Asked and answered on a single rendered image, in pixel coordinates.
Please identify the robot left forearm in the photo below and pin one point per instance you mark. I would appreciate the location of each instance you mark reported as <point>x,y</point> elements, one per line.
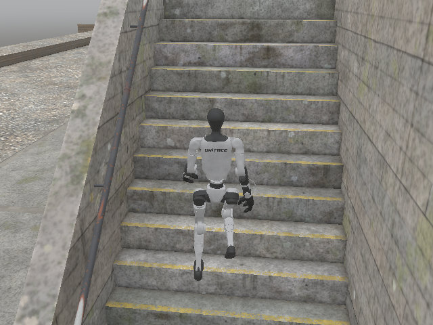
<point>187,175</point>

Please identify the robot right thigh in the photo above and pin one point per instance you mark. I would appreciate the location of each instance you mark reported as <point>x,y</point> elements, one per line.
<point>231,198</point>

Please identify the robot left thigh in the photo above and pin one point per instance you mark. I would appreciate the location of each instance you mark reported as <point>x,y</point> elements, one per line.
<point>199,205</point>

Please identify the robot left hand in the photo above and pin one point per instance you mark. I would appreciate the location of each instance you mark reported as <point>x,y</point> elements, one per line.
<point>189,180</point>

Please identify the robot left upper arm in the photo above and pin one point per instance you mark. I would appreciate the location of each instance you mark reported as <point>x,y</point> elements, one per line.
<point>194,146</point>

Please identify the robot right forearm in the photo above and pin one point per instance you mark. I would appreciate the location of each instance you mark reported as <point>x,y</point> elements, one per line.
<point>244,182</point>

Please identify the robot right upper arm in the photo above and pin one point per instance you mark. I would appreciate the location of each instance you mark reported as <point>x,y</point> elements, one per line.
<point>239,155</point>

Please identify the robot thigh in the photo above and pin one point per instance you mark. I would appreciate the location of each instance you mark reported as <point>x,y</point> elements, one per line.
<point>231,198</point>
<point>199,205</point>

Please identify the robot right hand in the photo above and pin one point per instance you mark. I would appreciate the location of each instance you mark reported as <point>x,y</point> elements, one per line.
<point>249,202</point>

